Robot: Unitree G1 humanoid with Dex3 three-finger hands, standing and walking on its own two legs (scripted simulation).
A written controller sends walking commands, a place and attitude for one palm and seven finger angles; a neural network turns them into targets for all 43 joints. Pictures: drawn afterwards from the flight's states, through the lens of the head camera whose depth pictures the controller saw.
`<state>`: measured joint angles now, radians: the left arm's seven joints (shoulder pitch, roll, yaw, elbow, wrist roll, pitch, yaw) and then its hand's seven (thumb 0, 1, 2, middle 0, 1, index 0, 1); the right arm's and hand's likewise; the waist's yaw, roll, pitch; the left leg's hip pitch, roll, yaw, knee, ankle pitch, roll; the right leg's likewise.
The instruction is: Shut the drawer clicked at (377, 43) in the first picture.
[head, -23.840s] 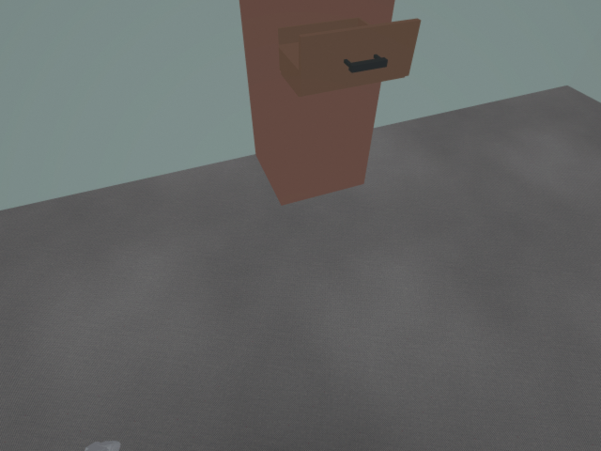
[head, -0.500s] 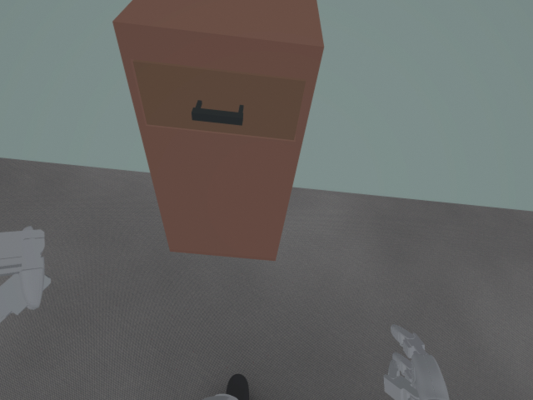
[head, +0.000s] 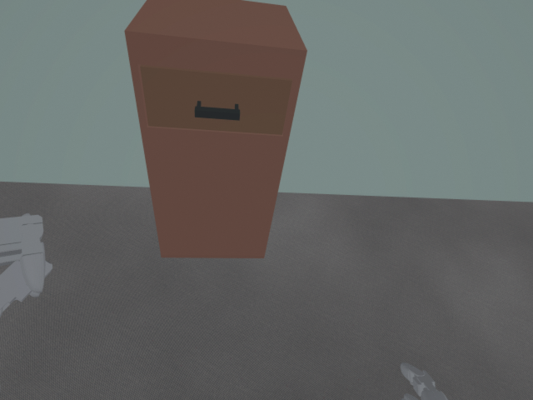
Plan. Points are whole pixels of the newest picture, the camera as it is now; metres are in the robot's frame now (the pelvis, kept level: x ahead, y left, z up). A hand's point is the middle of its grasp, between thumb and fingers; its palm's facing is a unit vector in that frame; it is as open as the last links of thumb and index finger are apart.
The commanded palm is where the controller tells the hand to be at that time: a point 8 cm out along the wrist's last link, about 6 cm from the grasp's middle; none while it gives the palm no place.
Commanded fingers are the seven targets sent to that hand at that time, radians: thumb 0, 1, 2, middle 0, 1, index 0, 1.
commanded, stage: stop stepping back and stand still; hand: left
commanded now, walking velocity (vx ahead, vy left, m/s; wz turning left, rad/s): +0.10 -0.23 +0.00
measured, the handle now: (217, 109) +0.85 +0.19 +0.01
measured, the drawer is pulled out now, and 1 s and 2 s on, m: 0.00 0.00 0.00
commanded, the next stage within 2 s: let the arm hang, fingers relaxed in 1.30 s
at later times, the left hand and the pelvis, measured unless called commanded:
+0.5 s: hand out of the picture +0.12 +0.27 +0.19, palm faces +0.43 -0.81 -0.39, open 3.3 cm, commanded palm +0.04 +0.31 +0.20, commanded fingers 0.00 0.90 0.90 -1.40 -1.60 -1.40 -1.60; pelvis -0.07 +0.02 +0.00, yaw +3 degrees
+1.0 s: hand (7, 323) +0.13 +0.25 +0.19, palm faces +0.38 -0.77 -0.51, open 3.3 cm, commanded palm +0.07 +0.30 +0.20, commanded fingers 0.00 0.90 0.90 -1.40 -1.60 -1.40 -1.60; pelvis -0.04 +0.01 +0.02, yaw +4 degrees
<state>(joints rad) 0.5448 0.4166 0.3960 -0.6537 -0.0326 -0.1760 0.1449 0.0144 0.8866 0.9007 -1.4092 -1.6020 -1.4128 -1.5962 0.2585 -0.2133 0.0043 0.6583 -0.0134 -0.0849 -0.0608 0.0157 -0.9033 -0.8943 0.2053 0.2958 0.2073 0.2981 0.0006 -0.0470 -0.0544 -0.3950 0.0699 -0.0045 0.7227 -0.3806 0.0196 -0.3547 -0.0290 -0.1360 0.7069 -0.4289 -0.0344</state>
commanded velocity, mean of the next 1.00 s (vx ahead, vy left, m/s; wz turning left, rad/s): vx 0.08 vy -0.06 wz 0.00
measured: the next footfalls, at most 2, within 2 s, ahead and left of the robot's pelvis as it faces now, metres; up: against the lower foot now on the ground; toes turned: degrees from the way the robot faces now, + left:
right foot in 0.24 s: +0.01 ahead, -0.08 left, +0.00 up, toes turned +0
left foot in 0.40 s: +0.00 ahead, +0.15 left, +0.00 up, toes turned +8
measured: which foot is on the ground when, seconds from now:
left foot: down 0.00-0.22, up 0.24-0.38, down 0.40-1.00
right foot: down 0.00-0.00, up 0.02-0.22, down 0.24-1.00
